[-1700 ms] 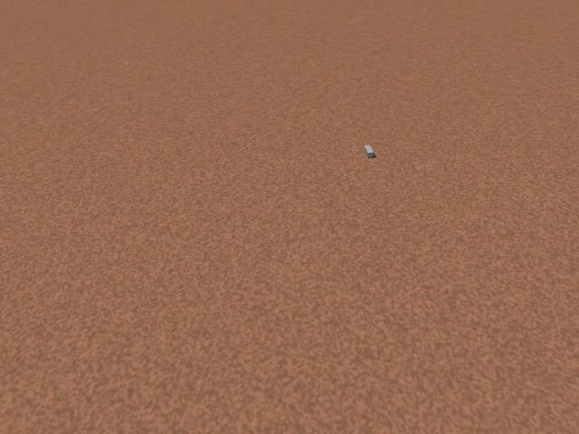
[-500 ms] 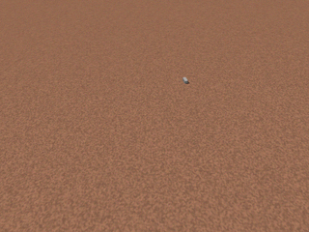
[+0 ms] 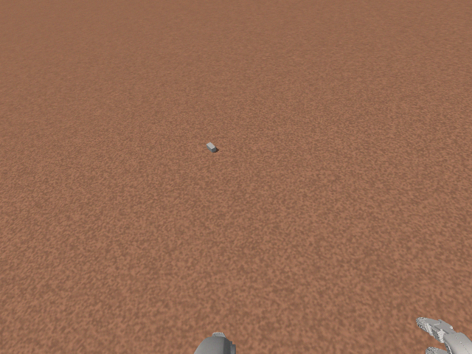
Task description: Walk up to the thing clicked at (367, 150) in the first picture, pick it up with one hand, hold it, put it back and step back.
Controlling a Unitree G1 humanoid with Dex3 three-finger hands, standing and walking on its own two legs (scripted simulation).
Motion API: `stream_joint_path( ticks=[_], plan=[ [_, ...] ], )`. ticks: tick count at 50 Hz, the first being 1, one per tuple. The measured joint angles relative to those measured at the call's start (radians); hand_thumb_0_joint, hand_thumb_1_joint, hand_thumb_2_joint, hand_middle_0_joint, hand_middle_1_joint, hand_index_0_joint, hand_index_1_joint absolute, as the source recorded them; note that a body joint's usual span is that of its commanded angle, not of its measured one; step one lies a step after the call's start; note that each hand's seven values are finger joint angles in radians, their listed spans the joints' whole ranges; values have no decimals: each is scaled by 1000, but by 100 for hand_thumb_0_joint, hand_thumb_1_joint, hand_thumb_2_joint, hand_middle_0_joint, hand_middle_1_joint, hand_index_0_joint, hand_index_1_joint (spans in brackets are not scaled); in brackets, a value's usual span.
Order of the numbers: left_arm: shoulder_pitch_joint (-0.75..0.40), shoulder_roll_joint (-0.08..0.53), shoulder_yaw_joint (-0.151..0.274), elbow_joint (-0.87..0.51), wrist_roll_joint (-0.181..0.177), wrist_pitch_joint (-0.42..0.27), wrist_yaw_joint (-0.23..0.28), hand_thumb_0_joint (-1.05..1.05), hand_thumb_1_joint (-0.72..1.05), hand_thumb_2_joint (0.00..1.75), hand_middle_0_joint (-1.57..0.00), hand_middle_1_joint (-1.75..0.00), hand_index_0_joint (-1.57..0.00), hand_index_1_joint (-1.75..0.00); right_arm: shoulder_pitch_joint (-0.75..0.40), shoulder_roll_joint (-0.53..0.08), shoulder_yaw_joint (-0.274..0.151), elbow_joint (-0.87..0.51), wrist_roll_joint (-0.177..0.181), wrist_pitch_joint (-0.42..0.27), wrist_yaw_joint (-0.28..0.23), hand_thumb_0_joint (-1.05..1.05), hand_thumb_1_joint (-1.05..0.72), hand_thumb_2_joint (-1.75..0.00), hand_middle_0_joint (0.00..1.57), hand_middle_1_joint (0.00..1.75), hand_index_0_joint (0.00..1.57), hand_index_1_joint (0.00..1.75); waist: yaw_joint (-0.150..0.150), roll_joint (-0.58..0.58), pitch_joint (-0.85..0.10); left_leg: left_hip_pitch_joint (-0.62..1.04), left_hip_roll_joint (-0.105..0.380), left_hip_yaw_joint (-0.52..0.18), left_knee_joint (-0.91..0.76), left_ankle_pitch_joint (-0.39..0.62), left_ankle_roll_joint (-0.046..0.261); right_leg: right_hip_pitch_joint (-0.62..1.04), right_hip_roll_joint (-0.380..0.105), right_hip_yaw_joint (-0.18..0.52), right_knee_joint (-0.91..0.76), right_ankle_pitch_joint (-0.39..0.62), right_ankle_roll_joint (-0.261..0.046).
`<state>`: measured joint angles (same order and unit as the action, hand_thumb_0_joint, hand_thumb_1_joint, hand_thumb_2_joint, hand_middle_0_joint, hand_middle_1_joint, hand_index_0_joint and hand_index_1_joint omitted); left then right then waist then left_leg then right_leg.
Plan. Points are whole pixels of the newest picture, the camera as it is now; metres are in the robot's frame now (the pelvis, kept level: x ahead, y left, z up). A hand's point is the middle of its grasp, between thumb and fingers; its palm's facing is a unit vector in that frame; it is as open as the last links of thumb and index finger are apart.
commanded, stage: walk up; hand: left
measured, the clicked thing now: (211, 147) +1.49 +0.39 -0.75
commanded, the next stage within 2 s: none
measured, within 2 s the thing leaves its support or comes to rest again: neither
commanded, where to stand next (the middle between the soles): +1.06 +0.56 m, yaw -55 degrees
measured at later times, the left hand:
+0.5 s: hand (141, 209) +0.48 +0.33 -0.10, palm faces -0.34 -0.79 -0.52, open 7.4 cm
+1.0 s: hand (109, 180) +0.65 +0.51 -0.16, palm faces -0.44 -0.68 -0.58, open 7.4 cm
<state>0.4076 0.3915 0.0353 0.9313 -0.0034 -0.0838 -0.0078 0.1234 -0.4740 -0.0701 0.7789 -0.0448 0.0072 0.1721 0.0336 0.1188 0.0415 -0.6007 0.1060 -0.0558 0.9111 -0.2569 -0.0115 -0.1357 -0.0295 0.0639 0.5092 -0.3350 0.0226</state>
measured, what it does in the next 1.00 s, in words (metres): walks ahead, turning right: left foot, then right foot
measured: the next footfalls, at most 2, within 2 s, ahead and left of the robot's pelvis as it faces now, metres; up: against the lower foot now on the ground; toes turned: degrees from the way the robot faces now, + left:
left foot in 0.12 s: +0.23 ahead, +0.20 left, +0.00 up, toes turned -3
right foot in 0.52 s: +0.35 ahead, -0.03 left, +0.00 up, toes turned -23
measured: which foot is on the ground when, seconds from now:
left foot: up 0.00-0.10, down 0.12-0.52, up 0.54-0.90, down 0.92-1.00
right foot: down 0.00-0.12, up 0.14-0.50, down 0.52-0.94, up 0.96-1.00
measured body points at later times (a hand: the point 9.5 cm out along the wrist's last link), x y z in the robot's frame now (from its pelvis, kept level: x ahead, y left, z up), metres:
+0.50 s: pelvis +0.24 +0.10 -0.01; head +0.25 +0.06 +0.44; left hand +0.50 +0.37 -0.07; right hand +0.11 -0.21 -0.14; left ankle +0.19 +0.20 -0.73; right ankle +0.31 -0.01 -0.73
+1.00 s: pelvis +0.48 +0.22 -0.04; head +0.51 +0.19 +0.41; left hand +0.67 +0.54 -0.12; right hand +0.44 -0.15 -0.12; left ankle +0.60 +0.31 -0.73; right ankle +0.35 +0.04 -0.68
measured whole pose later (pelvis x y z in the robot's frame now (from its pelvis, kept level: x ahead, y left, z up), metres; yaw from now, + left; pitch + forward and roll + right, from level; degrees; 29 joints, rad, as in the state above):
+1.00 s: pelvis +0.48 +0.22 -0.04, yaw -29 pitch -1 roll -1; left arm 0.37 0.49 0.06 0.93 0.01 -0.06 0.11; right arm 0.15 -0.47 -0.13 0.70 -0.05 0.02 0.11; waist -0.01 0.04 0.11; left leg -0.52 0.10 0.03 0.90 -0.36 -0.03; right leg -0.48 -0.09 0.16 1.14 -0.50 -0.04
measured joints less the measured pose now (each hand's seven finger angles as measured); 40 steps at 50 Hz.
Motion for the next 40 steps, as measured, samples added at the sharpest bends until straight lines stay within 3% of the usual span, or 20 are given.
stream_joint_path(
  ticks=[4, 5, 7, 9, 11, 15, 23, 26, 29, 31, 35, 40],
  plan=[
    [-4, 26, 1, -3, 11, -5, 5, 1, 89, 90, -21, -31, -21, -30, 23, -19, -18, -23, 4, -4, 3, 1, -90, -90, 20, 30, 20, 30, -18, -23, -5, 57, 12, 11, -158, 54, 4, 29, -31, 61, 21, -72, 18],
    [-7, 39, 4, -6, 15, -1, 9, 1, 89, 90, -21, -31, -21, -30, 34, -26, -23, -30, 5, -9, 0, 1, -90, -90, 20, 30, 20, 30, -25, -35, -8, 97, 4, 20, -191, 42, 8, 14, -42, 82, 75, -115, 10],
    [-40, 74, 12, 4, 18, 13, 27, 1, 89, 90, -21, -31, -21, -30, 46, -25, -38, -43, 5, -33, -25, 1, -90, -90, 20, 30, 20, 30, -55, -73, 9, 107, -20, 49, -143, 5, -16, -101, -62, 101, 353, -169, -36],
    [-100, 104, 13, 16, 11, 28, 45, 1, 90, 90, -21, -30, -21, -30, 65, 2, -40, -25, 23, -39, -53, 0, -90, -90, 20, 30, 20, 30, -82, -106, 34, 120, -29, 85, -103, -37, -12, -235, -30, 90, 641, -151, -76],
    [-146, 122, 15, 10, -3, 22, 43, 1, 90, 90, -21, -30, -21, -30, 99, 26, -30, 8, 24, -24, -64, 0, -90, -90, 20, 29, 20, 30, -103, -126, 39, 171, -33, 110, -153, -40, 4, -332, -21, 12, 749, -70, -79],
    [-180, 131, 24, -12, -21, 12, 10, 1, 90, 90, -21, -30, -20, -30, 184, 42, -14, 39, 13, -16, -68, 1, -90, -90, 20, 29, 20, 30, -135, -132, 18, 298, -45, 173, -297, -33, 35, -411, -35, -114, 605, 5, -45],
    [-242, 72, 20, -33, -16, 29, -5, 0, 90, 90, -20, -30, -20, -30, 287, 3, -33, 49, -4, -4, -71, 1, -90, -90, 20, 30, 20, 30, -182, -56, 9, 479, -77, 279, -398, -122, 46, -374, -31, -165, 236, 88, -52],
    [-250, 70, 28, -67, -12, 9, 7, 0, 90, 90, -21, -30, -20, -30, 294, 19, -25, 40, -4, 13, -77, 1, -90, -90, 20, 30, 20, 30, -167, -45, 8, 438, -56, 280, -190, -224, 39, -289, -1, -175, 121, 140, -82],
    [-247, 44, 21, -101, -15, 6, 36, 0, 90, 90, -21, -30, -21, -30, 250, 40, -9, 38, -4, 34, -86, 1, -90, -90, 20, 30, 20, 30, -138, -8, 29, 281, -59, 115, 166, -249, 1, -282, 31, -170, 205, 64, -84],
    [-220, 19, 8, -108, -20, 7, 46, 0, 90, 90, -21, -30, -21, -30, 211, 42, -2, 30, -2, 41, -87, 1, -90, -90, 20, 30, 20, 30, -119, 16, 30, 185, -46, 50, 266, -195, -8, -247, 44, -152, 186, 52, -73],
    [-146, -7, -9, -99, -9, 0, 51, 0, 90, 90, -21, -30, -21, -30, 139, 33, -2, -14, -2, 38, -73, 1, -90, -90, 20, 30, 20, 30, -93, 37, 34, 44, 8, -20, 229, -103, -14, -184, 39, -101, 146, 37, -35],
    [-56, 0, -8, -81, 11, -14, 57, 0, 89, 90, -21, -31, -21, -30, 83, 0, -22, -51, -12, 51, -49, 1, -90, -90, 20, 30, 20, 30, -55, 27, 23, -36, 56, -34, 123, -19, -16, -158, 0, -26, 165, -23, -4]
  ],
)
